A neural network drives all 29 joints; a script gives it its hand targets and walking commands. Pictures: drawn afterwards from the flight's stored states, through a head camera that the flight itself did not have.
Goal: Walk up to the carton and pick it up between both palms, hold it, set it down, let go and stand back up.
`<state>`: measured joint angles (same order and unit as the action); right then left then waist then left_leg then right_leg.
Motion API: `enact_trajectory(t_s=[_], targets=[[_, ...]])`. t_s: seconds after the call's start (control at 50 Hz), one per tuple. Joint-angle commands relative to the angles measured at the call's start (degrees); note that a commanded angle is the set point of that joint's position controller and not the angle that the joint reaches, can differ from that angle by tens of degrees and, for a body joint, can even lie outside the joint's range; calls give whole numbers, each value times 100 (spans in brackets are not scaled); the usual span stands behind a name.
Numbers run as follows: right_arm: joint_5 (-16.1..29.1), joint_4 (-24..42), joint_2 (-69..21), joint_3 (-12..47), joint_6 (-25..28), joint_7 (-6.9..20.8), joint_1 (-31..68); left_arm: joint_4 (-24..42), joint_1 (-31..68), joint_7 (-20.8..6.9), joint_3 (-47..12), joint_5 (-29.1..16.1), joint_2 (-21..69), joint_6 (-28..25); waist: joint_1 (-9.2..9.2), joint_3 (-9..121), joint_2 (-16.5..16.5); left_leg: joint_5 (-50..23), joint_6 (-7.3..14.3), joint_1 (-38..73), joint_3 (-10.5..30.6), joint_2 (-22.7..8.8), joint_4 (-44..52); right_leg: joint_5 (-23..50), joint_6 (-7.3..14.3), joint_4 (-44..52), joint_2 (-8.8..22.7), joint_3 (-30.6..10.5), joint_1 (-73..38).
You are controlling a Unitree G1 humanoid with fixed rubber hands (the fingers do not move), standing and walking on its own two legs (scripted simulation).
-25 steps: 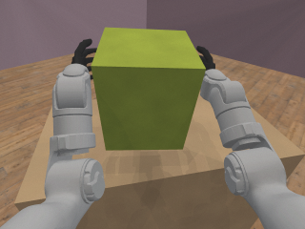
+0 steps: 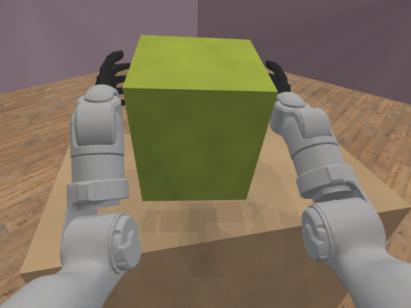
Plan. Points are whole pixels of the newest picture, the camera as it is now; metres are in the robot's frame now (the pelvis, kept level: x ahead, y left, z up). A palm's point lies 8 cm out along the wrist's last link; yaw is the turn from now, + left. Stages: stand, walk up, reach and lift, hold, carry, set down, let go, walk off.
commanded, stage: set down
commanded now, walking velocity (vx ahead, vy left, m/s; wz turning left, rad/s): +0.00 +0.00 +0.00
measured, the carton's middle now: (195, 120) +0.39 +0.00 +0.24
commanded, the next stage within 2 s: none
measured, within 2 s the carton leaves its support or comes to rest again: neither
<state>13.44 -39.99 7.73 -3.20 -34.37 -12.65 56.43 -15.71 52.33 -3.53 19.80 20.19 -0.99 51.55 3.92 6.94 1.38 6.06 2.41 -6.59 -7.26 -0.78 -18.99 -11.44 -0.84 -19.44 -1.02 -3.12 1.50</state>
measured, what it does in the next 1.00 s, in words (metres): stands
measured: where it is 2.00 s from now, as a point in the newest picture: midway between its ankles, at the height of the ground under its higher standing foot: outside the picture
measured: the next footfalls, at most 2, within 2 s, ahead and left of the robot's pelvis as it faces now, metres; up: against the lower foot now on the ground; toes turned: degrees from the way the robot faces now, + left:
none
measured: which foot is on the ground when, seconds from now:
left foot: down 0.00-1.00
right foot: down 0.00-1.00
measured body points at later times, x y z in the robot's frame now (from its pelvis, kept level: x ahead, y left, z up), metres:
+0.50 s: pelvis +0.00 +0.00 +0.00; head -0.06 +0.03 +0.44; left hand +0.41 +0.16 +0.29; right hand +0.40 -0.14 +0.27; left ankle +0.06 +0.09 -0.75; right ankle +0.00 -0.13 -0.75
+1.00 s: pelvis +0.00 +0.00 +0.00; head -0.04 +0.04 +0.45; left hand +0.42 +0.16 +0.26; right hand +0.41 -0.14 +0.24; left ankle +0.06 +0.09 -0.75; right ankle +0.00 -0.13 -0.75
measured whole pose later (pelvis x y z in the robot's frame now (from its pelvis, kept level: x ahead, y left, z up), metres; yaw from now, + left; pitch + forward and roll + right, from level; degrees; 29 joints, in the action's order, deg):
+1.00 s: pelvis +0.00 +0.00 +0.00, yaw +0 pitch -10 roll -1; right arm 0.7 -44.9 -0.5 -15.0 -9.4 -12.3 53.5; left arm -28.7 56.5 -8.4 25.4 23.3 -2.4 32.0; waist 3.9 -3.8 4.6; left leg 6.3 2.4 -3.3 -7.3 -0.7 -18.9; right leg -11.2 -0.8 -18.5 -0.9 -3.1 -2.2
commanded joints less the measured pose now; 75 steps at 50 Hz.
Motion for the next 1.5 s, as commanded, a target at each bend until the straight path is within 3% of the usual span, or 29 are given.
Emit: enact_trajectory(t_s=[0.0,0.02,0.06,0.08,0.18,0.22,0.24,0.28,0.3,0.32,0.34,0.38,0.42,0.48,0.68,0.72,0.76,0.8,0.88,0.94,1.0,1.04,1.06,1.1,1.16,1.34,1.36,1.44,1.48], targets=[[812,1202,-2989,850,472,834,4651,-271,3698,-937,-2048,-1223,2697,-358,158,1138,-270,267,-325,1121,620,-1,402,-173,3,786,-268,405,533],[782,1552,-3243,878,631,845,5044,-161,4007,-947,-2052,-1321,2730,-506,55,1520,-229,107,-296,1252,571,49,301,-52,-38,732,-233,419,517],[810,1630,-3244,903,736,861,4788,430,4042,-800,-2477,-1534,3140,-681,238,1899,-573,-733,-524,1591,642,-99,224,638,1,576,-331,489,519],[744,1537,-3356,964,878,849,5055,-146,3929,-776,-1919,-1295,2738,-780,-97,1669,-223,-561,-319,1582,504,136,88,435,-72,719,-299,479,531],[-32,1359,-3431,679,1534,907,5048,-391,4328,-828,-1559,-911,2600,-1336,-57,1625,63,-151,-152,1702,467,69,191,274,-103,749,-182,599,447],[-360,918,-3370,442,1740,983,4781,-836,3980,-984,-1032,-466,2358,-1465,-234,916,134,355,33,1389,328,137,398,-14,-136,859,-63,522,368],[-553,506,-3210,271,1702,963,4288,-1104,3862,-1129,-827,-288,2287,-1437,-25,419,424,590,91,1359,306,132,504,-43,-154,881,-59,547,278],[-483,342,-3101,452,1683,923,3942,-1067,3641,-1326,-622,42,2058,-1347,-87,227,666,546,128,1529,219,173,522,-16,-204,934,-11,497,105],[-617,413,-2831,266,1764,968,4007,-1343,3526,-1429,-745,162,2147,-1335,-94,277,203,695,48,1415,277,106,628,-255,-70,959,11,486,85],[-656,561,-2717,239,1833,934,4139,-1517,3417,-1481,-531,303,1952,-1276,-103,106,373,811,111,1351,216,115,704,-392,-119,1008,-70,580,-46],[-796,689,-2646,56,1933,912,4189,-1472,3423,-1516,-711,238,2025,-1277,72,355,237,785,70,1362,265,50,769,-228,-107,945,-113,701,-134],[-681,1031,-2932,329,2221,899,4310,-953,3710,-1408,-886,-33,2183,-1473,-31,816,35,209,-48,1547,220,75,617,108,-94,849,-120,769,-245],[-898,1187,-2860,71,2463,908,4593,-955,4072,-1337,-1163,-301,2297,-1690,120,1154,-183,246,-136,1714,255,61,597,-7,-95,829,-154,901,-96],[-853,1030,-3266,507,2666,928,4101,-732,3882,-1090,-1344,-239,2464,-1941,-46,1663,-249,-704,-220,2238,251,89,258,389,-84,752,-160,902,-181],[-1051,738,-3062,524,2835,813,3063,-867,2980,-1242,-1123,-39,2210,-2048,144,1388,16,-1406,-162,2506,152,136,71,1326,-258,689,-134,802,-449],[-920,1042,-2992,739,2857,780,3092,-846,2609,-1270,-1083,78,2098,-1961,-2,1440,26,-1665,-145,2445,113,177,-8,1857,-285,619,-126,764,-730],[-999,1095,-3180,734,2927,780,3134,-800,2716,-1256,-983,155,2099,-2055,-46,1503,95,-1631,-109,2278,53,198,34,2072,-361,526,-121,747,-851],[-1076,1022,-2987,539,2989,763,3015,-648,2802,-1248,-1327,-43,2329,-2049,285,1417,-183,-1629,-232,2456,146,159,21,1761,-293,549,-161,893,-558],[-1221,977,-3211,438,3027,800,3105,-934,3175,-1236,-1112,49,2116,-2238,44,1253,3,-758,-79,2208,49,181,219,1140,-332,673,-133,864,-413],[-1460,746,-3203,175,3110,823,2998,-1186,3192,-1246,-1060,87,2180,-2338,215,1054,-71,-265,-33,2026,55,166,367,661,-290,712,-115,933,-311],[-1593,657,-3347,133,3081,885,3144,-1532,3373,-1267,-606,218,1991,-2422,-85,845,124,62,96,1629,-25,232,436,488,-334,713,-53,810,-377],[-1620,435,-3236,33,3066,868,2929,-1458,3258,-1256,-688,293,1959,-2405,100,796,-92,-59,26,1767,36,189,431,419,-280,710,-85,867,-320],[-1677,530,-3368,30,3097,869,3079,-1689,3159,-1237,-521,310,1903,-2468,-137,788,16,37,91,1715,12,166,500,278,-294,761,-53,802,-274],[-1684,393,-3380,-73,3161,944,2997,-1426,3559,-1137,-771,166,2024,-2613,46,952,-207,87,13,1742,72,143,456,142,-241,699,-99,876,-209],[-1766,841,-3481,110,3317,949,3268,-1482,3310,-1135,-792,163,2153,-2682,-129,1249,-184,-388,-50,1913,15,150,332,614,-258,657,-105,871,-300],[-2018,162,-3517,-252,3189,934,2560,-1819,3019,-1163,-488,262,1923,-2880,-52,804,4,-5,73,1843,-42,141,549,322,-309,727,-122,855,-222],[-2097,291,-3563,-331,3217,907,2648,-1889,3149,-1205,-570,193,1927,-2908,125,825,62,-116,70,1634,-12,167,494,633,-332,664,-93,851,-322],[-1914,552,-3920,264,3338,877,2685,-1712,3057,-1167,-485,209,1891,-3182,-317,1657,151,-1030,81,1741,-84,246,204,2210,-479,388,21,656,-920],[-2004,663,-3850,238,3383,859,2726,-1836,3060,-1189,-720,97,2060,-3204,-128,1523,112,-886,24,1774,-24,241,177,2178,-473,408,34,694,-779]])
